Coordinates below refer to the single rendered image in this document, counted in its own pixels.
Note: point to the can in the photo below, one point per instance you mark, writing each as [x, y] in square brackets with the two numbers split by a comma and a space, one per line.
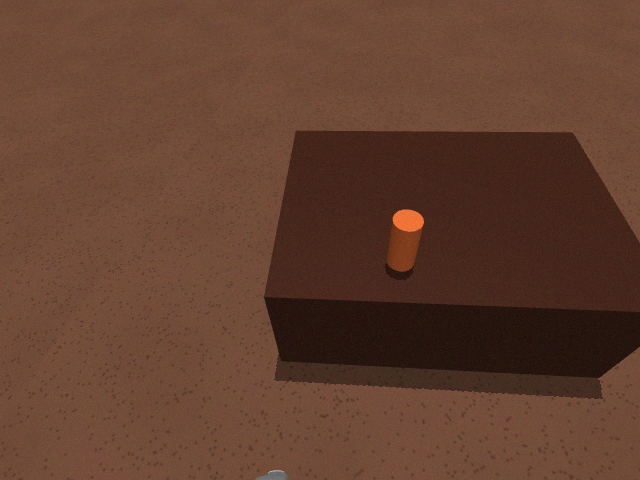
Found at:
[404, 240]

